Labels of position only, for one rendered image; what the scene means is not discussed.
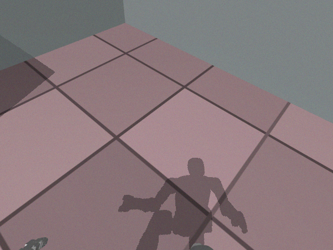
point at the left robot hand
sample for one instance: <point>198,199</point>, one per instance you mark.
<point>35,244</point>

